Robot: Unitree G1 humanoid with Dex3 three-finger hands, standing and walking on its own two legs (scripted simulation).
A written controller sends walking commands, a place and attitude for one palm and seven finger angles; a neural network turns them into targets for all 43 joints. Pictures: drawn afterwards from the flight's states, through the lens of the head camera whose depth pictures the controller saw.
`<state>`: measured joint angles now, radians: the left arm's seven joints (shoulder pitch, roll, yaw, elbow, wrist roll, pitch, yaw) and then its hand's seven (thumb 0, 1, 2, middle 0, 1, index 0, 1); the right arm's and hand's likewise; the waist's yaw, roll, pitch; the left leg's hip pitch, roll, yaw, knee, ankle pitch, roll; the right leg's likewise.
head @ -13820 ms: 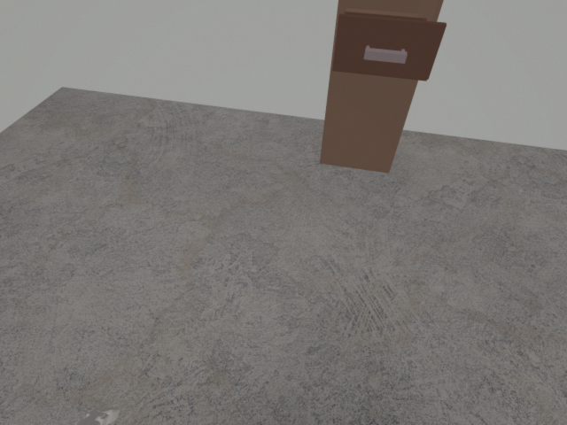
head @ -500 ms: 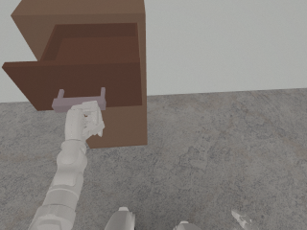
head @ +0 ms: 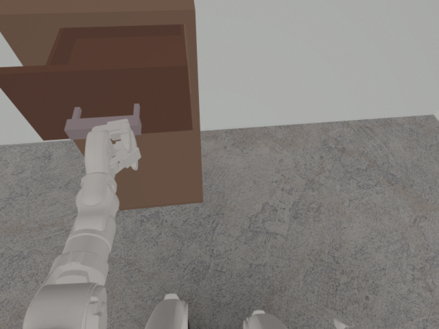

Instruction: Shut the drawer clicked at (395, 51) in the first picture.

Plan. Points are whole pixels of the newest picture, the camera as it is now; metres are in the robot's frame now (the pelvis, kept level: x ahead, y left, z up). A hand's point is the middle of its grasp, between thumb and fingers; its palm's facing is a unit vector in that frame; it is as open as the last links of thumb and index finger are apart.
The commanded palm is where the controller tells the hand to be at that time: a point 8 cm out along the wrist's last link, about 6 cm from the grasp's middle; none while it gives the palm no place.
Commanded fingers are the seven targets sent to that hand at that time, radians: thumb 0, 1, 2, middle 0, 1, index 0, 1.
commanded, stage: push the drawer shut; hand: left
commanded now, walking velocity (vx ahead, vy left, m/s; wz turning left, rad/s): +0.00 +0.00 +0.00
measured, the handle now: (106, 118) +0.50 +0.23 +0.07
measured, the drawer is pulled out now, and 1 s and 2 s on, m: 0.14 0.01 0.00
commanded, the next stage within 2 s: pull the fist back off the drawer in 1.34 s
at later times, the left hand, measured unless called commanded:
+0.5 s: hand (139, 120) +0.50 +0.16 +0.06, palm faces +0.12 -0.99 -0.03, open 3.3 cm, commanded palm +0.49 +0.21 +0.07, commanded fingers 0.00 0.90 0.90 -1.40 -1.60 -1.40 -1.60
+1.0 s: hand (136, 100) +0.56 +0.17 +0.07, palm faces +0.12 -0.99 -0.03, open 3.2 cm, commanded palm +0.55 +0.22 +0.07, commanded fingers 0.00 0.90 0.90 -1.40 -1.60 -1.40 -1.60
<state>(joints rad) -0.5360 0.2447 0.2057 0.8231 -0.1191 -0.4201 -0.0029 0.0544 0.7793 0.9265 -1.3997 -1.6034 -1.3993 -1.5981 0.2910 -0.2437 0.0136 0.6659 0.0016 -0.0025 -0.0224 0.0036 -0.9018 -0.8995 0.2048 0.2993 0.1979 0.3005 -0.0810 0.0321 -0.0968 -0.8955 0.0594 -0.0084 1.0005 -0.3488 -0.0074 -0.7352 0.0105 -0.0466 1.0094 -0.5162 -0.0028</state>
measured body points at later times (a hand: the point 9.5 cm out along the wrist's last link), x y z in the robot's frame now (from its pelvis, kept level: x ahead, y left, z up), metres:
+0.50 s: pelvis +0.00 +0.00 -0.01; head +0.11 +0.01 +0.43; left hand +0.49 +0.21 +0.07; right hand +0.01 -0.27 -0.13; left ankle +0.08 +0.12 -0.67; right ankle -0.01 -0.12 -0.67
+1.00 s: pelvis +0.01 +0.01 -0.02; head +0.15 +0.03 +0.41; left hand +0.54 +0.23 +0.07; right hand -0.02 -0.25 -0.12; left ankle +0.08 +0.12 -0.67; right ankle -0.01 -0.12 -0.67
